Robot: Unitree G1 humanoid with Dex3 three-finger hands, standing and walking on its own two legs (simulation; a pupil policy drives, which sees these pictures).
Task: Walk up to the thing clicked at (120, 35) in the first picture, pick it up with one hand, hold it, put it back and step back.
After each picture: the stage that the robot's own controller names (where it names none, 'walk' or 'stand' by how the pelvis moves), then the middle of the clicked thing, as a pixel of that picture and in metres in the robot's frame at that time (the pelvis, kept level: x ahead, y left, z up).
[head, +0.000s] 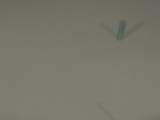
stand; (121, 30) +1.51 -0.44 -0.66
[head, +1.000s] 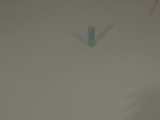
walk; (91, 36) +1.43 +0.01 -0.63
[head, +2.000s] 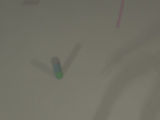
walk; (57, 68) +0.93 +0.30 -0.64
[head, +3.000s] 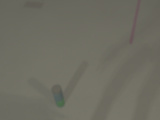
walk; (58, 96) +0.60 +0.23 -0.62
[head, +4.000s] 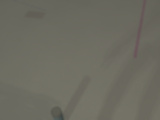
stand; (58, 118) +0.47 +0.21 -0.64
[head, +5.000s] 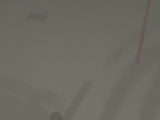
stand; out of the picture +0.44 +0.21 -0.64
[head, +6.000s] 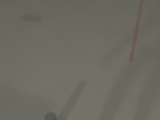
stand; out of the picture +0.44 +0.24 -0.65
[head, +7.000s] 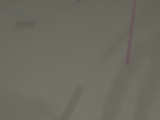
stand; out of the picture +0.39 +0.25 -0.65
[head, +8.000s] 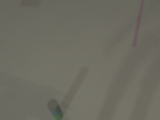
stand; (56, 110) +0.45 +0.24 -0.64
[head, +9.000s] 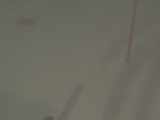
stand; out of the picture +0.42 +0.26 -0.66
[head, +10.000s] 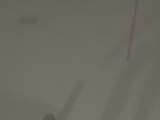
stand; out of the picture +0.44 +0.26 -0.66
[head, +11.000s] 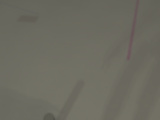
stand; out of the picture +0.43 +0.26 -0.66
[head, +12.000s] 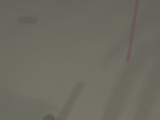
go down; out of the picture +0.43 +0.26 -0.66
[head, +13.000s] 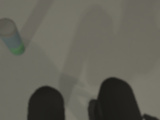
go down; (12, 40) +0.54 +0.25 -0.29
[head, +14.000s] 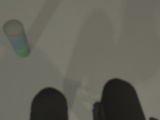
approach; (19, 41) +0.54 +0.23 -0.28
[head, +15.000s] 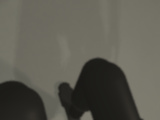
close in; out of the picture +0.53 +0.29 -0.18
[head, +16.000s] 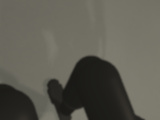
close; out of the picture +0.52 +0.31 -0.18
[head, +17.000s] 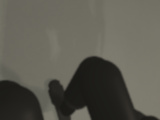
lift; out of the picture +0.47 +0.28 -0.19
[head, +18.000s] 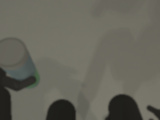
lift; (22, 69) +0.37 +0.20 -0.01
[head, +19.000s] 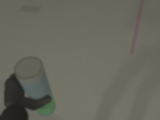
hold; (39, 91) +0.31 +0.16 +0.04
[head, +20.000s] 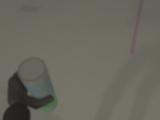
hold; (41, 89) +0.32 +0.16 +0.04
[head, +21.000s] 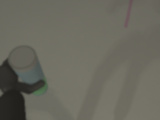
crouch; (32, 75) +0.38 +0.17 -0.02
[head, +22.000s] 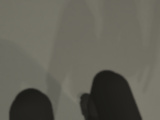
lower; out of the picture +0.53 +0.24 -0.05
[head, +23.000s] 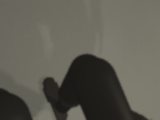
lower; out of the picture +0.49 +0.26 -0.19
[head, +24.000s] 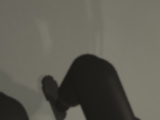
lower; out of the picture +0.51 +0.28 -0.19
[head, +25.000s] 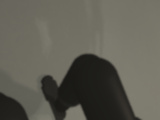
lower; out of the picture +0.51 +0.28 -0.19
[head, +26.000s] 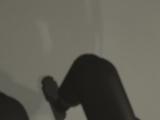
lower; out of the picture +0.51 +0.28 -0.19
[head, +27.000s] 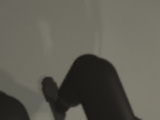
open; out of the picture +0.51 +0.26 -0.20
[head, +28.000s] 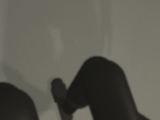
rise; out of the picture +0.51 +0.26 -0.19
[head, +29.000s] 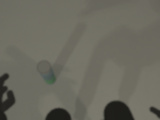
walk; (47, 73) +0.49 +0.18 -0.43
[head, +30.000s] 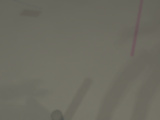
stand; out of the picture +0.44 +0.18 -0.60
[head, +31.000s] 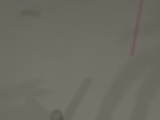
stand; out of the picture +0.44 +0.19 -0.60
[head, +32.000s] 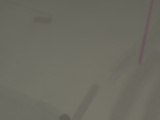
stand; out of the picture +0.44 +0.17 -0.65
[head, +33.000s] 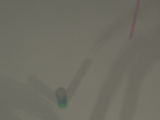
walk; (61, 98) +0.51 +0.13 -0.64
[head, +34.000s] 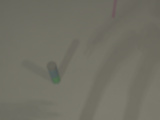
walk; (54, 73) +0.71 +0.25 -0.62
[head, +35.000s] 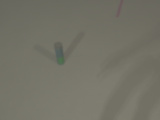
stand; (59, 54) +1.01 +0.25 -0.63
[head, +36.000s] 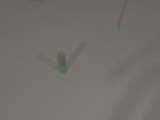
stand; (62, 63) +1.02 +0.24 -0.66
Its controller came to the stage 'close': yes
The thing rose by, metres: 0.69
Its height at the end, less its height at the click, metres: +0.00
